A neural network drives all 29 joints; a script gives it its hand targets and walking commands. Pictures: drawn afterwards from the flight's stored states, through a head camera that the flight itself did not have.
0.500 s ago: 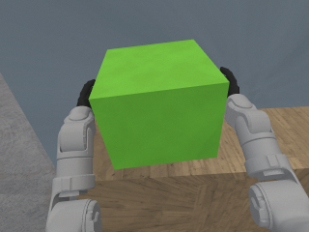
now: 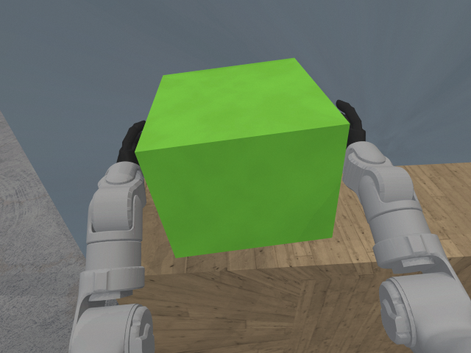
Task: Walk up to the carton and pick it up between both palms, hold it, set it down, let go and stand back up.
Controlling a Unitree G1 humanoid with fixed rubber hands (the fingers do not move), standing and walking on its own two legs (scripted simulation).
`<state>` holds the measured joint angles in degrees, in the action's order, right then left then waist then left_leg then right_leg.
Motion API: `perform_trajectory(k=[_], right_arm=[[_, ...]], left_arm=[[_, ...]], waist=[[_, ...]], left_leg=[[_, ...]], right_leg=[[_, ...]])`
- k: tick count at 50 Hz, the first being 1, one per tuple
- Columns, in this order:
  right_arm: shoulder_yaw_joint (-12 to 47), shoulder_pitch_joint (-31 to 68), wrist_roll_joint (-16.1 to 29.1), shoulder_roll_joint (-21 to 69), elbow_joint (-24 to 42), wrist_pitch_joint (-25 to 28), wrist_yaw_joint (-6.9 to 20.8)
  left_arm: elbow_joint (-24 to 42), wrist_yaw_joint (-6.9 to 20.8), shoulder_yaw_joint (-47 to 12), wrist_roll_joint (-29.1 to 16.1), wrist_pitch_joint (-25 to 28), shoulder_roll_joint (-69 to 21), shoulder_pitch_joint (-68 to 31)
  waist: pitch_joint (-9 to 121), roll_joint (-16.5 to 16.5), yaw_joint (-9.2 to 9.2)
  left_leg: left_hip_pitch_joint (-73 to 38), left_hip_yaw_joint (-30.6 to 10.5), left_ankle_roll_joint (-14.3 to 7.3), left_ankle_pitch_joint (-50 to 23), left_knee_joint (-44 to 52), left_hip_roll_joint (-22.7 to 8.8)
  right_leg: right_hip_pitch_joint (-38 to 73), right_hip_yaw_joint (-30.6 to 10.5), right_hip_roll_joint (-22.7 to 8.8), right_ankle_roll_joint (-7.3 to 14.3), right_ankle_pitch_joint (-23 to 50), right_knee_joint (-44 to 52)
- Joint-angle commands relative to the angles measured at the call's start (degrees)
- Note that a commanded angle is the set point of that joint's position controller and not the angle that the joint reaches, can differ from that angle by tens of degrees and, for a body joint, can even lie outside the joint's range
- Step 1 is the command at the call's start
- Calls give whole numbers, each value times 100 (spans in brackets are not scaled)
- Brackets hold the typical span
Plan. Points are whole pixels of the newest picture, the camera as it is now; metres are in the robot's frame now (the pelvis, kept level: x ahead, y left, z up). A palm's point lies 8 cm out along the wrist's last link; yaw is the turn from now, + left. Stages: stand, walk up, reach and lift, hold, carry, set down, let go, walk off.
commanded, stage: hold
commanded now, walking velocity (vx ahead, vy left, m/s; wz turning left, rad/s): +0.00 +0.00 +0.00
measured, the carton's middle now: (240, 149) +0.42 +0.00 +0.19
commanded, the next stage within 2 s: none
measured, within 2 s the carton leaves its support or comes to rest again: neither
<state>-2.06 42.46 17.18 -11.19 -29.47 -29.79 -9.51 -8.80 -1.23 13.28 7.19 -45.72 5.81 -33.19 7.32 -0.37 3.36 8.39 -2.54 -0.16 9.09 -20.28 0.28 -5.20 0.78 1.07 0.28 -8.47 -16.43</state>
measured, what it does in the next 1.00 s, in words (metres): stands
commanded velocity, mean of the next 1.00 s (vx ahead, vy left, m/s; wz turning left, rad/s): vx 0.00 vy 0.00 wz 0.00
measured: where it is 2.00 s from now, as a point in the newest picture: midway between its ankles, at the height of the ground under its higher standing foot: outside the picture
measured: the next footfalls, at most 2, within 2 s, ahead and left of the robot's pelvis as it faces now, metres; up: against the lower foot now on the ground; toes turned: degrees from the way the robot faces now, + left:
none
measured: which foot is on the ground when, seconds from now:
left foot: down 0.00-1.00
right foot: down 0.00-1.00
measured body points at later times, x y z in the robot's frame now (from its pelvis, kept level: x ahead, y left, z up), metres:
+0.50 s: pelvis +0.00 +0.00 +0.00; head -0.07 +0.01 +0.45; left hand +0.36 +0.18 +0.20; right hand +0.37 -0.18 +0.22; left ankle +0.02 +0.11 -0.75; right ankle +0.01 -0.12 -0.75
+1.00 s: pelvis -0.01 +0.00 +0.00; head -0.07 +0.02 +0.45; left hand +0.36 +0.18 +0.20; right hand +0.38 -0.17 +0.22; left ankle +0.02 +0.11 -0.75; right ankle +0.01 -0.12 -0.75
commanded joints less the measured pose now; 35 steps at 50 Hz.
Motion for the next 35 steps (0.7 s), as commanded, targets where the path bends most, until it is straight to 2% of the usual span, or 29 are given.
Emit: perform_trajectory(k=[1, 2, 3, 4, 5, 6, 7, 10, 12, 13, 16, 17, 18, 19, 20, 25, 30, 35], right_arm=[[2079, 4575, 739, 3881, 1804, 209, 846], [2100, 4807, 736, 3971, 1957, 268, 875], [2101, 4702, 682, 4046, 1919, 275, 862], [2061, 4733, 704, 4001, 1914, 286, 847], [2080, 4812, 737, 4025, 2092, 323, 838], [2162, 4753, 786, 4114, 2129, 319, 815], [2170, 4887, 805, 4094, 2301, 344, 817], [2091, 4451, 743, 3955, 1983, 242, 775], [2139, 4592, 745, 3955, 2146, 242, 750], [2189, 4657, 773, 4042, 2358, 282, 740], [2284, 4787, 833, 4098, 2422, 292, 759], [2222, 4760, 829, 3981, 2261, 254, 773], [2378, 4557, 777, 4181, 2321, 201, 741], [2360, 4482, 796, 4108, 2280, 210, 701], [2369, 4517, 806, 4115, 2310, 223, 685], [2259, 4559, 848, 4057, 2378, 227, 730], [2110, 4587, 766, 4013, 2216, 244, 837], [2034, 4662, 702, 3970, 2089, 277, 903]], left_arm=[[1447, 851, -2482, -1003, 675, -3139, -5411], [1569, 864, -2520, -1055, 692, -3242, -5535], [1334, 874, -2494, -981, 661, -3218, -5298], [1466, 891, -2612, -1047, 695, -3241, -5452], [1526, 882, -2725, -1104, 710, -3350, -5452], [1825, 859, -2832, -1212, 787, -3329, -5679], [1764, 821, -2882, -1243, 780, -3380, -5707], [1553, 854, -2698, -1075, 715, -3274, -5286], [1724, 902, -2653, -1131, 739, -3209, -5448], [1853, 906, -2775, -1217, 780, -3269, -5545], [1899, 844, -2794, -1195, 773, -3307, -5584], [1633, 827, -2671, -1103, 720, -3281, -5416], [1178, 903, -2295, -965, 696, -3182, -4910], [1341, 981, -2326, -970, 722, -3160, -4961], [1416, 1016, -2377, -953, 724, -3167, -5014], [1714, 975, -2675, -1077, 723, -3313, -5405], [1774, 875, -2860, -1181, 735, -3445, -5593], [1649, 817, -2864, -1198, 745, -3507, -5600]], waist=[[2159, -71, -89], [2377, 4, -121], [2185, 55, -130], [2263, -71, -1], [2406, -200, 10], [2619, -187, 62], [2675, -288, 41], [2226, -139, 84], [2521, -39, 72], [2683, -75, 98], [2679, -184, -12], [2383, -123, -52], [2030, 629, -162], [2225, 386, -98], [2240, 291, -105], [2329, -118, 3], [2405, -341, 47], [2479, -339, 57]], left_leg=[[-730, 71, 105, -1222, 261, 186], [-693, 80, 52, -1037, 310, 181], [-632, 97, 6, -1046, 302, 200], [-658, 70, 67, -1076, 304, 191], [-746, 62, 107, -1154, 245, 217], [-811, 53, 136, -1347, 172, 226], [-874, 39, 170, -1402, 129, 227], [-850, 33, 144, -1455, 171, 215], [-823, 77, 117, -1418, 185, 252], [-873, 54, 132, -1506, 149, 254], [-874, 38, 138, -1555, 123, 252], [-830, 31, 109, -1394, 187, 218], [-726, 98, -114, -1401, 240, 219], [-699, 73, -85, -1411, 276, 224], [-705, 61, -35, -1454, 266, 233], [-857, 61, 114, -1428, 216, 208], [-853, 38, 174, -1154, 261, 150], [-863, 14, 175, -1062, 279, 109]], right_leg=[[615, -33, 234, -205, 983, 119], [613, -27, 240, -211, 773, 132], [654, -62, 216, -207, 889, 161], [668, -46, 220, -196, 979, 120], [654, -48, 210, -195, 1058, 120], [701, -54, 221, -230, 1271, 50], [619, -43, 226, -232, 1294, 55], [645, -51, 208, -248, 1412, 107], [820, -49, 208, -293, 1440, 86], [860, -43, 211, -306, 1585, 36], [788, -31, 215, -275, 1510, 37], [662, -21, 239, -236, 1248, 90], [731, -70, 182, -303, 1407, 235], [872, -113, 143, -298, 1626, 159], [913, -96, 153, -286, 1644, 138], [567, -54, 186, -191, 1164, 195], [320, -21, 192, -124, 720, 208], [288, -6, 200, -103, 624, 209]])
